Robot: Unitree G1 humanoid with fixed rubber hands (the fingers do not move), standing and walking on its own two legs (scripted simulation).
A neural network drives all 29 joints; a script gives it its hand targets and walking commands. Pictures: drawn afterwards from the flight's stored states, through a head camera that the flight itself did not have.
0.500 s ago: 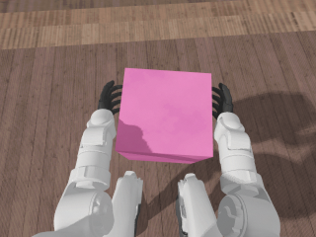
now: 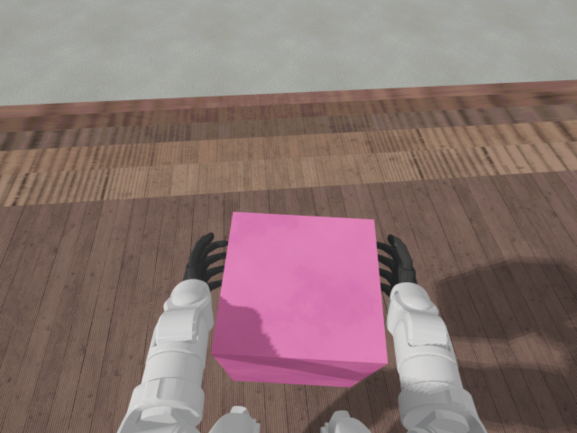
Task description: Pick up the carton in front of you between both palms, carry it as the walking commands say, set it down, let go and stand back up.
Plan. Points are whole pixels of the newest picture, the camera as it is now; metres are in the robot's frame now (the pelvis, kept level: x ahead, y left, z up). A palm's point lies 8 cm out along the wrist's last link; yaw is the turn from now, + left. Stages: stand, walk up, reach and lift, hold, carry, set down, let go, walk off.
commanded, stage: reach and lift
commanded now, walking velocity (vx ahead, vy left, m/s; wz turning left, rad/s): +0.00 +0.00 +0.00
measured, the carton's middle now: (297, 307) +0.33 +0.00 -0.09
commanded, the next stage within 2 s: hold in 1.36 s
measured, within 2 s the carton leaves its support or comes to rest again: neither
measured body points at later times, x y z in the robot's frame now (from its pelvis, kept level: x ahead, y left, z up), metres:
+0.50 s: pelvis +0.01 +0.00 +0.06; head -0.02 +0.00 +0.51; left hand +0.32 +0.15 +0.07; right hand +0.32 -0.15 +0.08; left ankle +0.04 +0.12 -0.68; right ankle +0.03 -0.13 -0.68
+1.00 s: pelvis +0.02 +0.00 +0.06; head +0.00 +0.00 +0.51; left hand +0.33 +0.15 +0.08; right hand +0.33 -0.15 +0.09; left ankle +0.04 +0.12 -0.68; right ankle +0.03 -0.13 -0.68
